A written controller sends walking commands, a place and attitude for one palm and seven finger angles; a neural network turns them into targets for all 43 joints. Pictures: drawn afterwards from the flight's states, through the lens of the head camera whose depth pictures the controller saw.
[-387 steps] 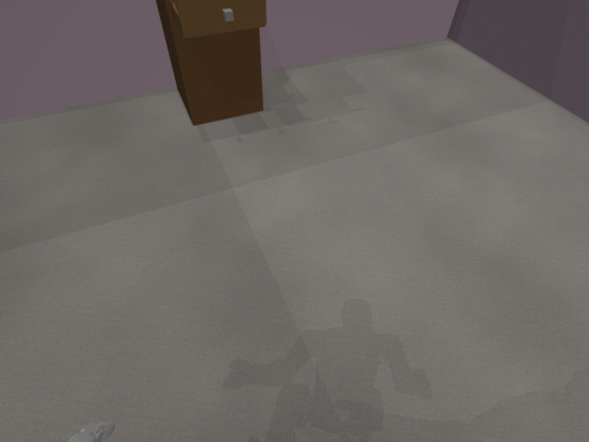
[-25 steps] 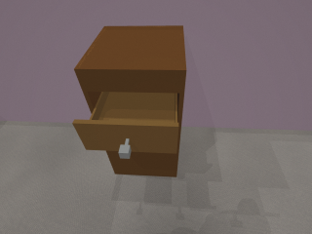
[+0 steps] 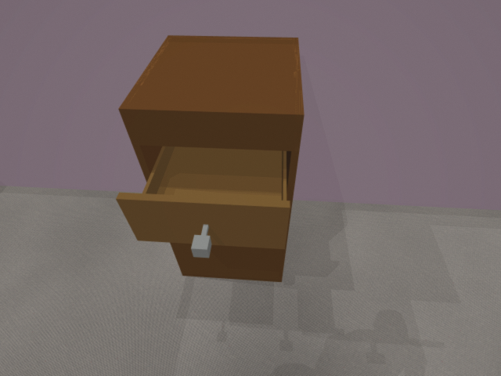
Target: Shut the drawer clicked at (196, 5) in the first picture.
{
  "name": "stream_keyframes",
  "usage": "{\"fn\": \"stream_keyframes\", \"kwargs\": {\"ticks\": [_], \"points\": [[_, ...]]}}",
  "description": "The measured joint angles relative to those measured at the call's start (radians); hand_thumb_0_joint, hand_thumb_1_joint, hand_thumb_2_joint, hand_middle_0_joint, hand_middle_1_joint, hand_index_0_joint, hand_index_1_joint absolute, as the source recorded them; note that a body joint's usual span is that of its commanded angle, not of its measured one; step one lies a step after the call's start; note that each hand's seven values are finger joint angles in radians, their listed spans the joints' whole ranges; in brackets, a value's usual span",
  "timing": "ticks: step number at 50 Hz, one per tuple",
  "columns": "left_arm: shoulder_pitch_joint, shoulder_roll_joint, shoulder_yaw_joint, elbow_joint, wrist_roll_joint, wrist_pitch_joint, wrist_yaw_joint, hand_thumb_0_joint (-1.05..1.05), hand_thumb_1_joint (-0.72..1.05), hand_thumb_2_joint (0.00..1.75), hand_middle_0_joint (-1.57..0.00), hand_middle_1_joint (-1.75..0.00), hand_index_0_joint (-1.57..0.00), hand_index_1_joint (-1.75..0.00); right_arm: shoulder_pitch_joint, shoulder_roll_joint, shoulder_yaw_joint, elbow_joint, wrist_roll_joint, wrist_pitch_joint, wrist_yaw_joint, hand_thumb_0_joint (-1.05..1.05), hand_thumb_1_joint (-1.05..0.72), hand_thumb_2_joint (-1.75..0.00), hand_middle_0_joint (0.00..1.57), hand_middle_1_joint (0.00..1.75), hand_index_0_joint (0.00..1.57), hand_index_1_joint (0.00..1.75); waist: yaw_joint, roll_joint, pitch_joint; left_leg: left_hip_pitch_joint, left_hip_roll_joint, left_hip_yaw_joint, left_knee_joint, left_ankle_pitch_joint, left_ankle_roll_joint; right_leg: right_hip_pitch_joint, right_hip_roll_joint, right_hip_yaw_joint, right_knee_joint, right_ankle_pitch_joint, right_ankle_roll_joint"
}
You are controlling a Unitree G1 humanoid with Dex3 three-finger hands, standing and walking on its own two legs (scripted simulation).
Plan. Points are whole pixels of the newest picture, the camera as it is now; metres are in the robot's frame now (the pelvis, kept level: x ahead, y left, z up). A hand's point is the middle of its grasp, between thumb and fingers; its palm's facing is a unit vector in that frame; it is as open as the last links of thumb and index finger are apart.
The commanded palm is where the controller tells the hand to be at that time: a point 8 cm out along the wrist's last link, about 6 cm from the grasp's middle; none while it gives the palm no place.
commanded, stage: look again from close up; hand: left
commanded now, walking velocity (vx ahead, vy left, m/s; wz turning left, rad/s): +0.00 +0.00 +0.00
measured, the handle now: (203, 239) +0.43 +0.13 -0.12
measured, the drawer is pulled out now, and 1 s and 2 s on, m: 0.18 0.18 0.18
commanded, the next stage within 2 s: raise the hand and make a fist in 0.40 s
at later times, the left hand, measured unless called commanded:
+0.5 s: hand out of the picture +0.03 +0.15 -0.17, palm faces +0.01 -0.98 -0.21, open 7.3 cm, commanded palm +0.12 +0.20 -0.07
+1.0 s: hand (180, 361) +0.17 +0.13 -0.07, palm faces +0.04 -1.00 +0.01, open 5.5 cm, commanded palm +0.17 +0.18 -0.05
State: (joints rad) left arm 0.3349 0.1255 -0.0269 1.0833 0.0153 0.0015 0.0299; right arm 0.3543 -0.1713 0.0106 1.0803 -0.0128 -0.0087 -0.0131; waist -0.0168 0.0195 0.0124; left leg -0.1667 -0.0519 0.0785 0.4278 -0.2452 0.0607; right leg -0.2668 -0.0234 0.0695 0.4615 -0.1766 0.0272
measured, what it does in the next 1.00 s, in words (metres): lowers itself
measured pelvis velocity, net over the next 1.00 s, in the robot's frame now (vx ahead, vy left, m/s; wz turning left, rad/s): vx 0.00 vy -0.05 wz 0.09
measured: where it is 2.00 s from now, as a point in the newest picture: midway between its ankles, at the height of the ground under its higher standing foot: outside the picture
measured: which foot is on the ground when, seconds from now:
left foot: down 0.00-1.00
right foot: down 0.00-1.00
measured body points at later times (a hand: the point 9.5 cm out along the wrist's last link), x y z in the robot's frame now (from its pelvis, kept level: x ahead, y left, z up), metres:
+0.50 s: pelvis +0.03 -0.03 +0.00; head +0.04 -0.04 +0.45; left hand +0.03 +0.20 -0.15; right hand +0.03 -0.24 -0.16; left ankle -0.01 +0.08 -0.74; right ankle +0.05 -0.14 -0.74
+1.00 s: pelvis +0.00 -0.05 -0.10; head +0.06 -0.03 +0.35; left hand +0.16 +0.18 -0.07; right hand +0.28 -0.25 -0.11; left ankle -0.01 +0.08 -0.74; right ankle +0.05 -0.14 -0.74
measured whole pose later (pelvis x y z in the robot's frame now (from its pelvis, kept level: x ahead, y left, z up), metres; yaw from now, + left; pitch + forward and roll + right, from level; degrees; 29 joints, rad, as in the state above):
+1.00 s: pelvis +0.00 -0.05 -0.10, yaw +5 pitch +14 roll -1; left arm 0.50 0.19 0.05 0.01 -0.21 -0.47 -0.28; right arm 0.11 -0.26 -0.05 0.42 0.02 -0.25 0.00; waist 0.03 -0.03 -0.15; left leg -0.87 -0.01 -0.05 1.22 -0.60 -0.01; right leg -0.92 0.00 -0.07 1.19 -0.52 -0.04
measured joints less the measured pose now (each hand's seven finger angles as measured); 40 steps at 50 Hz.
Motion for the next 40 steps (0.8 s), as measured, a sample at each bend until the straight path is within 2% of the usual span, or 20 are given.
{"fn": "stream_keyframes", "kwargs": {"ticks": [11,26,27,28,29,31,33,35,37,39,40], "points": [[-0.038,0.01,0.004,0.028,-0.004,-0.01,0.009,0.01,0.92,0.9,-0.2,-0.3,-0.2,-0.3,-0.031,0.027,0.012,0.028,0.002,-0.02,-0.011,0.0,-0.9,-0.9,0.2,0.3,0.19,0.3,0.001,0.005,0.008,0.038,0.018,-0.015,-0.016,-0.019,-0.02,0.036,0.017,-0.016,-0.009,-0.025,-0.013],[-0.051,0.019,0.004,0.028,-0.003,-0.02,0.017,0.01,0.93,0.9,-0.2,-0.3,-0.2,-0.3,-0.066,0.013,0.006,0.031,0.004,-0.017,-0.012,0.0,-0.91,-0.9,0.2,0.3,0.19,0.3,0.004,0.007,0.011,0.049,0.046,-0.033,-0.01,-0.036,-0.046,0.061,0.042,-0.037,-0.022,-0.039,-0.034],[-0.006,0.025,0.022,-0.117,-0.046,0.034,0.019,0.01,0.93,0.9,-0.2,-0.3,-0.2,-0.3,-0.053,0.011,0.009,-0.009,0.015,-0.023,-0.016,0.0,-0.91,-0.9,0.2,0.3,0.19,0.3,0.004,0.001,0.016,0.038,0.048,-0.035,0.007,-0.043,-0.047,0.051,0.043,-0.04,-0.01,-0.042,-0.034],[0.05,0.037,0.041,-0.295,-0.078,0.044,0.023,0.02,0.94,0.9,-0.2,-0.3,-0.2,-0.3,-0.03,0.01,0.01,-0.052,0.022,-0.059,-0.032,0.01,-0.91,-0.9,0.2,0.3,0.2,0.3,0.01,-0.007,0.015,0.032,0.046,-0.037,0.014,-0.048,-0.046,0.042,0.041,-0.042,0.006,-0.05,-0.036],[0.097,0.047,0.041,-0.453,-0.104,0.024,0.037,0.03,0.95,0.9,-0.21,-0.31,-0.21,-0.31,-0.009,0.002,0.005,-0.089,0.029,-0.106,-0.045,0.01,-0.91,-0.9,0.2,0.3,0.2,0.3,0.012,-0.01,0.003,0.021,0.043,-0.043,0.024,-0.052,-0.046,0.031,0.037,-0.048,0.022,-0.059,-0.038],[0.127,0.054,0.041,-0.68,-0.154,-0.027,0.051,0.03,0.95,0.9,-0.22,-0.32,-0.22,-0.32,0.002,-0.026,-0.004,-0.153,0.039,-0.19,-0.056,0.01,-0.91,-0.9,0.2,0.3,0.2,0.3,-0.005,-0.001,-0.016,-0.02,0.033,-0.069,0.068,-0.064,-0.046,0.005,0.025,-0.074,0.058,-0.081,-0.037],[0.087,0.048,0.059,-0.793,-0.187,-0.122,0.023,0.03,0.95,0.9,-0.23,-0.34,-0.23,-0.34,-0.019,-0.06,-0.018,-0.221,0.032,-0.245,-0.051,0.01,-0.91,-0.9,0.2,0.3,0.2,0.3,-0.025,0.008,-0.041,-0.101,0.023,-0.093,0.145,-0.087,-0.044,-0.061,0.013,-0.099,0.121,-0.107,-0.035],[0.036,0.036,0.082,-0.84,-0.216,-0.251,-0.043,0.02,0.94,0.9,-0.26,-0.37,-0.25,-0.37,-0.057,-0.086,-0.037,-0.293,0.024,-0.282,-0.034,0.01,-0.91,-0.9,0.2,0.3,0.2,0.3,-0.028,0.004,-0.078,-0.202,0.02,-0.093,0.234,-0.118,-0.046,-0.163,0.008,-0.1,0.211,-0.138,-0.037],[0.01,0.022,0.091,-0.87,-0.24,-0.388,-0.138,0.01,0.93,0.9,-0.28,-0.4,-0.28,-0.4,-0.099,-0.102,-0.056,-0.37,0.018,-0.306,-0.01,0.01,-0.91,-0.9,0.2,0.3,0.19,0.3,-0.023,-0.011,-0.116,-0.306,0.021,-0.081,0.332,-0.157,-0.05,-0.274,0.01,-0.089,0.314,-0.174,-0.041],[0.004,0.013,0.088,-0.88,-0.24,-0.522,-0.25,0.01,0.93,0.9,-0.31,-0.43,-0.31,-0.43,-0.144,-0.11,-0.075,-0.444,0.016,-0.318,0.015,0.01,-0.91,-0.9,0.2,0.3,0.19,0.3,-0.02,-0.03,-0.143,-0.404,0.026,-0.073,0.436,-0.202,-0.052,-0.377,0.014,-0.082,0.418,-0.213,-0.044],[0.007,0.015,0.085,-0.878,-0.232,-0.571,-0.301,0.01,0.93,0.9,-0.33,-0.45,-0.33,-0.45,-0.165,-0.113,-0.082,-0.479,0.019,-0.317,0.024,0.01,-0.91,-0.9,0.2,0.3,0.19,0.3,-0.016,-0.04,-0.154,-0.45,0.028,-0.07,0.487,-0.224,-0.051,-0.424,0.017,-0.081,0.468,-0.233,-0.047]]}}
